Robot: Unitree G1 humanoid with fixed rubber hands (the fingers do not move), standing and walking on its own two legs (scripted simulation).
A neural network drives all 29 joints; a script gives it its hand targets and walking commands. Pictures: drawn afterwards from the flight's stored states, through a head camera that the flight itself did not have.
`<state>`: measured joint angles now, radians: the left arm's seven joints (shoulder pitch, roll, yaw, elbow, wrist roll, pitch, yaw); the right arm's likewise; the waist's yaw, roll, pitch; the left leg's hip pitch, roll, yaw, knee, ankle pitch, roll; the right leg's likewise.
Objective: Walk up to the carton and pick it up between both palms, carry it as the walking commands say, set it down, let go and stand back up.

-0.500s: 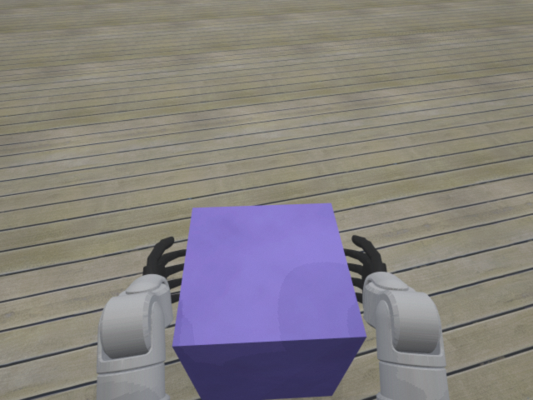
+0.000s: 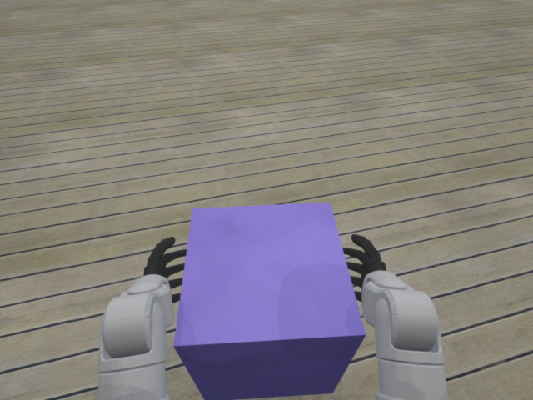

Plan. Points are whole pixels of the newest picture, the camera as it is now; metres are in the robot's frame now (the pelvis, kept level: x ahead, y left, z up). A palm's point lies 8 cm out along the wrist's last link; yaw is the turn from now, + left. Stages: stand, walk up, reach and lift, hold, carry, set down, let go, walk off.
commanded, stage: carry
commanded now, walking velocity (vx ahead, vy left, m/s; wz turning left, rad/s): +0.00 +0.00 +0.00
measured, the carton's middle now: (265, 305) +0.28 +0.00 +0.00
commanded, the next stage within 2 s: none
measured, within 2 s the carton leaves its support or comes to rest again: neither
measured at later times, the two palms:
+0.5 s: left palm (153, 323) +0.23 +0.16 +0.06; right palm (377, 321) +0.22 -0.14 +0.06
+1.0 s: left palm (154, 385) +0.14 +0.13 +0.08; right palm out of the picture +0.12 -0.17 +0.08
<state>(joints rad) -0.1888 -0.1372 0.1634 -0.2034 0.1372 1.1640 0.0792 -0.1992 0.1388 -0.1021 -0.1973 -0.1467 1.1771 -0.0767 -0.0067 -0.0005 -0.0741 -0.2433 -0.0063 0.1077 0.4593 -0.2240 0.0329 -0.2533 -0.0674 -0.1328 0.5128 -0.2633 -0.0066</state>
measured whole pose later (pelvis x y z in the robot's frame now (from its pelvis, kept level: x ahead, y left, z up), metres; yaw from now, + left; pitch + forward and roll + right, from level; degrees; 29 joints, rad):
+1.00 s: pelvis -0.12 -0.01 -0.01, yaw -2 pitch +0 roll -1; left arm -0.17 -0.14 0.14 -0.25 0.14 1.22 0.09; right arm -0.16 0.13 -0.09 -0.26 -0.13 1.22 -0.08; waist -0.04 0.02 -0.11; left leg -0.43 0.06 0.11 0.45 -0.08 0.01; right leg -0.28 -0.01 -0.10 0.55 -0.28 -0.02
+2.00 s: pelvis -0.08 -0.04 -0.01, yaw -2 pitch +2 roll +1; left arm -0.20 -0.14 0.17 -0.26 0.13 1.20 0.08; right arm -0.21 0.14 -0.09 -0.24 -0.14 1.20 -0.09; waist -0.01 0.01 -0.06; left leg -0.41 0.06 0.08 0.49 -0.11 -0.02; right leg -0.25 0.00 -0.12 0.58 -0.36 -0.05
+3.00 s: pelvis -0.05 -0.04 +0.01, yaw -12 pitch -1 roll +3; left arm 0.02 -0.13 0.13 -0.07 0.21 0.78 0.03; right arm -0.08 0.13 -0.02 0.06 -0.15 0.76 -0.04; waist 0.08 -0.05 0.04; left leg -0.20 0.02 -0.06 0.31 -0.04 -0.02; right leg -0.10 0.02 0.05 0.40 -0.28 -0.05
